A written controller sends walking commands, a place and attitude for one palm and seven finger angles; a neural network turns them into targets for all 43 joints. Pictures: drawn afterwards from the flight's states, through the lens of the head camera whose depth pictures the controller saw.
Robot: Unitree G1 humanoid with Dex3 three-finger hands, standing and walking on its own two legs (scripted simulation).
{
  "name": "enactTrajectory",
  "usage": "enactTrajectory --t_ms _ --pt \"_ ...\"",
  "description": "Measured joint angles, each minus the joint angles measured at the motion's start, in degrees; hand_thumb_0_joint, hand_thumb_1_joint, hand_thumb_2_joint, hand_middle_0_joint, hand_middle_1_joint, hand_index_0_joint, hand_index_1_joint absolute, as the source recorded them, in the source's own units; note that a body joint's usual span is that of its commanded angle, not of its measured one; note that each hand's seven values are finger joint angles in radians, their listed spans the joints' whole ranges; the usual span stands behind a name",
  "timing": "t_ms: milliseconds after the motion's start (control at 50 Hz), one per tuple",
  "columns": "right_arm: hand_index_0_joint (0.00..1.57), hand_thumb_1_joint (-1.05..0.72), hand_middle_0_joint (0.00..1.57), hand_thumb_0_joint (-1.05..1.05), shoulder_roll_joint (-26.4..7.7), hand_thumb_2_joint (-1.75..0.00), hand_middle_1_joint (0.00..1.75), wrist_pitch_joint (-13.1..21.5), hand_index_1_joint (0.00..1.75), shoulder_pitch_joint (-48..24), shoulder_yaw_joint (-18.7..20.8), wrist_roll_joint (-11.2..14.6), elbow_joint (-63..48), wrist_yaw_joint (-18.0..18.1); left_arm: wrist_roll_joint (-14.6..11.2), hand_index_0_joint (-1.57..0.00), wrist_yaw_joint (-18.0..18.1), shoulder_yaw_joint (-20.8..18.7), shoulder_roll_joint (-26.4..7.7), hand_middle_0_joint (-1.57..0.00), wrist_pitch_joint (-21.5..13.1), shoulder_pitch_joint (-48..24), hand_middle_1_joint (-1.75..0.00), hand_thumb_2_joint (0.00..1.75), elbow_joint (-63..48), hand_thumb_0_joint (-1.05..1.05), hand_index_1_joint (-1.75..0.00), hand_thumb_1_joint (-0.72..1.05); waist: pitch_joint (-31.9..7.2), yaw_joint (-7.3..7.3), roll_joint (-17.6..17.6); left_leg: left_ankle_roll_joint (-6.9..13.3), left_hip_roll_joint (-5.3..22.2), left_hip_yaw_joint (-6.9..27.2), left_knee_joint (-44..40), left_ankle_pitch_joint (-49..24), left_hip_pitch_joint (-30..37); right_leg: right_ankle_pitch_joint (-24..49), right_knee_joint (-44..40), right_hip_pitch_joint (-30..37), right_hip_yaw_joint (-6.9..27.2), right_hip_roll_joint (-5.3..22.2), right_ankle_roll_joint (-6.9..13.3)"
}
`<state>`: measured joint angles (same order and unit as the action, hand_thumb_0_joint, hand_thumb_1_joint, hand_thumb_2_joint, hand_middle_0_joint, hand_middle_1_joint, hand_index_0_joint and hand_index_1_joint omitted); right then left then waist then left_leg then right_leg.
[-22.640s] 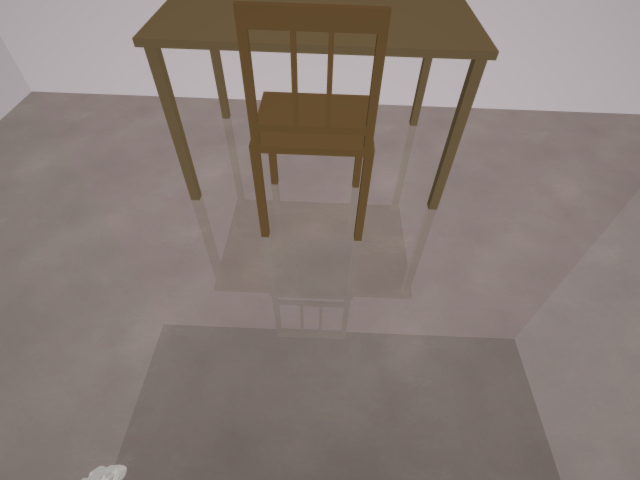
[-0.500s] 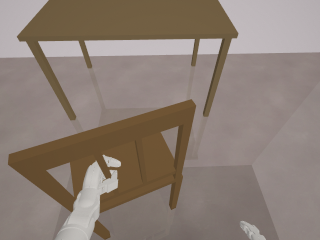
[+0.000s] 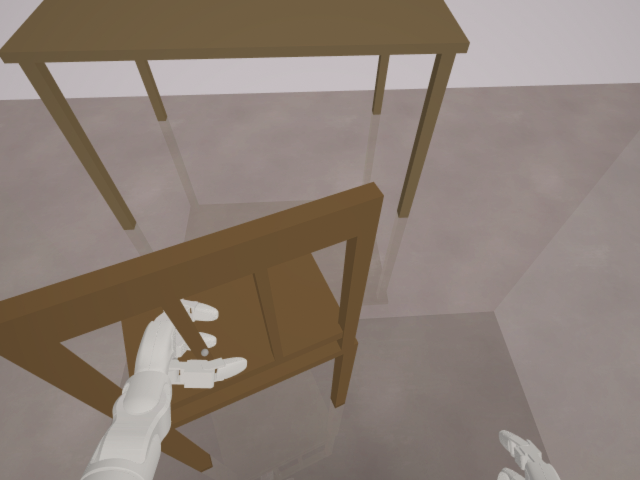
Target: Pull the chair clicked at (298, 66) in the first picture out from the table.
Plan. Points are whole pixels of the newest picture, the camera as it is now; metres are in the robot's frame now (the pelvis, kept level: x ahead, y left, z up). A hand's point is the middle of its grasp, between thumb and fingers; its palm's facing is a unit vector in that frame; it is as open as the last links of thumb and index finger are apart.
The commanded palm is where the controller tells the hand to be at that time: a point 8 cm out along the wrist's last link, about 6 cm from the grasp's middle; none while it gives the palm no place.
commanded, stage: open the thumb and straighten the fingers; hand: left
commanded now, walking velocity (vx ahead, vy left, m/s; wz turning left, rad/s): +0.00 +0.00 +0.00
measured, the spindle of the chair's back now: (198, 345) +0.31 +0.18 -0.05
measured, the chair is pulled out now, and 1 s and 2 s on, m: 0.59 0.59 0.59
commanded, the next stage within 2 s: draw the fingers out of the gap in 0.42 s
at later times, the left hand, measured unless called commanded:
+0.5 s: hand (199, 363) +0.28 +0.17 -0.05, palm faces +0.07 -0.98 -0.17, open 17.3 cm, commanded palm +0.25 +0.22 -0.03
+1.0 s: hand (190, 422) +0.21 +0.17 -0.05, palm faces +0.08 -0.98 -0.18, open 17.5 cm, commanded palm +0.18 +0.21 -0.03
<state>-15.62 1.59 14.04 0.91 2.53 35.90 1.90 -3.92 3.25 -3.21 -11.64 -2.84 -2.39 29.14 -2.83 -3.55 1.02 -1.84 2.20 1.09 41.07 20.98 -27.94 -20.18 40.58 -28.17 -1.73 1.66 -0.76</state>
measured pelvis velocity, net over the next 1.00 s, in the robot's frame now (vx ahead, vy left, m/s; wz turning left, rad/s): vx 0.00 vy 0.00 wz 0.03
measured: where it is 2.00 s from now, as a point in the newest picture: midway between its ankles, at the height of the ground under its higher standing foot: outside the picture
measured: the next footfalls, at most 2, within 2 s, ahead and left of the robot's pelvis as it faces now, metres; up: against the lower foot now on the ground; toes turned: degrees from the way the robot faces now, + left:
none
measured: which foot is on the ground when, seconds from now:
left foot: down 0.00-1.00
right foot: down 0.00-1.00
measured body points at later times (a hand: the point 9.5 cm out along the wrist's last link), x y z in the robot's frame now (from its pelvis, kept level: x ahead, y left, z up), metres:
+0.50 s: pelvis +0.01 +0.01 -0.02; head +0.05 +0.00 +0.43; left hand +0.27 +0.22 -0.04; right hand +0.16 -0.25 -0.11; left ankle -0.01 +0.14 -0.72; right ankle +0.00 -0.13 -0.72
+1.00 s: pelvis +0.00 +0.00 -0.03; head +0.04 +0.00 +0.42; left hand +0.20 +0.22 -0.04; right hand +0.17 -0.24 -0.11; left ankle -0.01 +0.14 -0.72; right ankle +0.00 -0.13 -0.72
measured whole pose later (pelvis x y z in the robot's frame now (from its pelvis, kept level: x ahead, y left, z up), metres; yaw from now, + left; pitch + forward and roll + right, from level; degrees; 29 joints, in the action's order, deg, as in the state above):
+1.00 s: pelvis +0.00 +0.00 -0.03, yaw +2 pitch +11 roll -1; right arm -14.0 4.6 14.3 -1.2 2.2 29.1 4.4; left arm -4.1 4.2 1.3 -11.5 6.1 22.2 0.1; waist -6.9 -2.2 2.3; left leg -1.7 1.4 3.2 53.4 26.9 -37.1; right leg -26.3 51.9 -36.0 -3.3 2.6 -1.0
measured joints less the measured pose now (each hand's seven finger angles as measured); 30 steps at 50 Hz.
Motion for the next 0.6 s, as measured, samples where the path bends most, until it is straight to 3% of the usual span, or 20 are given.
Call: enactTrajectory --t_ms 100,200,400,600 --pt "0.20 -0.90 0.20 0.01 0.54 -0.90 0.30 0.71 0.30 0.52 -0.25 -0.24 -0.89 0.23 -0.61 -0.41 0.40 0.32 0.85 -0.36 2.81 3.14 -1.14 0.31 -4.87 0.00 -1.18 -0.33 -1.30 0.37 1.00 0.27 -0.28 -0.21 2.40 1.58 -1.88 -1.55 2.44 -1.94 0.29 0.32 -0.33" --pt "0.20 -0.90 0.21 0.01 1.35 -0.90 0.30 1.15 0.30 0.48 -0.97 -0.49 -1.52 0.69 -0.35 -0.30 0.43 1.00 1.46 -0.28 4.87 5.38 -0.86 0.24 -8.47 0.00 -0.88 -0.46 -2.04 0.78 1.22 0.38 -0.51 0.02 4.34 2.81 -2.94 -2.85 4.29 -2.83 0.12 0.58 -0.48" --pt "0.20 -0.90 0.21 0.01 1.40 -0.90 0.30 1.70 0.30 -0.54 -1.56 -0.60 -3.03 1.44 -0.19 -0.09 0.25 1.43 0.75 -0.08 7.02 6.68 -0.24 0.21 -12.17 -0.01 -0.25 -0.53 -2.42 1.12 1.01 0.36 -0.72 0.89 7.49 4.17 -5.37 -4.27 6.96 -4.68 -0.64 0.81 -0.48" --pt "0.20 -0.90 0.21 0.01 0.77 -0.90 0.30 1.10 0.30 -0.25 -1.55 -0.50 -4.45 1.50 -0.48 -0.02 0.06 0.98 0.34 -0.01 8.82 8.49 -0.03 0.21 -14.73 -0.01 -0.04 -0.54 -3.10 0.69 0.71 0.29 -0.58 0.90 8.42 4.50 -6.33 -4.49 7.77 -5.64 -0.61 0.68 -0.41"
